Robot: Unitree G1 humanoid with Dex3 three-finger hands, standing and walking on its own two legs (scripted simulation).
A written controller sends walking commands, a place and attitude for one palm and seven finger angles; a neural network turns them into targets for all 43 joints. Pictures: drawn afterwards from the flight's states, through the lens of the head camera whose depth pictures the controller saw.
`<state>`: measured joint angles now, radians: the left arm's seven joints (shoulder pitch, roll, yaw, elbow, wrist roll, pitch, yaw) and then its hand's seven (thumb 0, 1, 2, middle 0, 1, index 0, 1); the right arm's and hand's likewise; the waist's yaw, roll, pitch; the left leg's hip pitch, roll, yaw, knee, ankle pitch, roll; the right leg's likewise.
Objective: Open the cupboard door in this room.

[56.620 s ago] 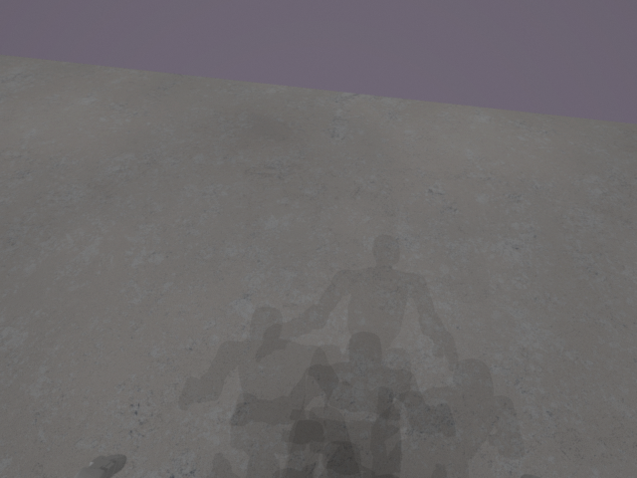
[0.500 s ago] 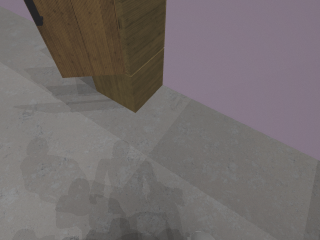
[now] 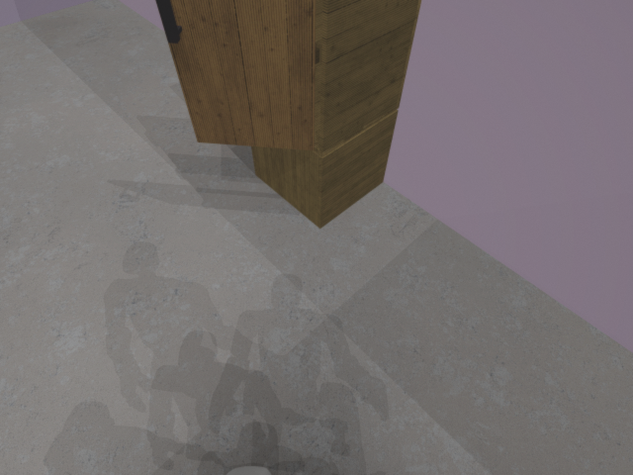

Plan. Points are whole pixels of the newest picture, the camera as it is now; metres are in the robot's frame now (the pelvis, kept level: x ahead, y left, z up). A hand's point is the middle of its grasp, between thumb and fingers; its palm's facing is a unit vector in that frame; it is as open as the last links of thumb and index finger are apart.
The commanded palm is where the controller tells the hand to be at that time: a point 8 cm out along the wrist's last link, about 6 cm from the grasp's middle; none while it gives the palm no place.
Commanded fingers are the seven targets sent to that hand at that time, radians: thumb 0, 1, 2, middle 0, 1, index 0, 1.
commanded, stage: take the last steps up to it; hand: left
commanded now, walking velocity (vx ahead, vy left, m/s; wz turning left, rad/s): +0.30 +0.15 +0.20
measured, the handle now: (169, 8) +1.04 +0.45 +0.07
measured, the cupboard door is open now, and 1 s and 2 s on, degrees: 41 41 41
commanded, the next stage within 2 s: come to a stop and stand still in 1.26 s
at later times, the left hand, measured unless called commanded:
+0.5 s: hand (194, 401) +0.23 +0.21 -0.16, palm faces +0.03 -0.97 -0.22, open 7.4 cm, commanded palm none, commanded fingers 0.00 0.90 0.90 -0.20 -0.30 -0.20 -0.30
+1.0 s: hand (148, 408) +0.22 +0.29 -0.19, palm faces +0.20 -0.97 -0.15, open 7.4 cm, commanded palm none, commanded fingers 0.00 0.90 0.90 -0.20 -0.30 -0.20 -0.30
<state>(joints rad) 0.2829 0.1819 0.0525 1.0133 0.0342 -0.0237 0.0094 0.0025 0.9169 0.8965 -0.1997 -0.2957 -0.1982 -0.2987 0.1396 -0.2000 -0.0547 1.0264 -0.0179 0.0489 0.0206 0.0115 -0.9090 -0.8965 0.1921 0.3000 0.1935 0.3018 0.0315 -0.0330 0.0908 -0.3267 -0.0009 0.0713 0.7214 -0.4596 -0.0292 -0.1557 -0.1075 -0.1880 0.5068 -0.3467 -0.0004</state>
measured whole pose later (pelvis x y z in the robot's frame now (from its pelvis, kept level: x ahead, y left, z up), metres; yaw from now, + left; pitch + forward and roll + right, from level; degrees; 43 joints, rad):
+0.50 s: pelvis +0.13 +0.03 -0.02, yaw +3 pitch +0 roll +2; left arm 0.12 0.16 0.05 0.97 0.03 -0.04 -0.02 0.00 0.91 0.90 -0.20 -0.30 -0.19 -0.30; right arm 0.42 -0.16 -0.03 1.12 -0.02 -0.03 0.00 0.01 -0.90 -0.90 0.20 0.30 0.20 0.30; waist -0.02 0.03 0.07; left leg -0.07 -0.06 0.08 0.54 -0.44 0.05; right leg -0.39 -0.08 -0.12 0.62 -0.23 -0.02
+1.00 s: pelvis +0.30 +0.14 -0.02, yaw +6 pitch +1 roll +0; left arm 0.36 0.16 0.05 1.14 0.03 -0.01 0.00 0.00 0.91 0.90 -0.20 -0.30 -0.20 -0.30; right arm 0.13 -0.18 -0.05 0.98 -0.04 -0.06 0.02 0.01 -0.91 -0.90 0.19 0.30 0.19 0.30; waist 0.04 -0.04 0.09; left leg -0.40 0.03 0.15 0.62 -0.22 0.06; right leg -0.26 -0.16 -0.07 0.97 -0.51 0.02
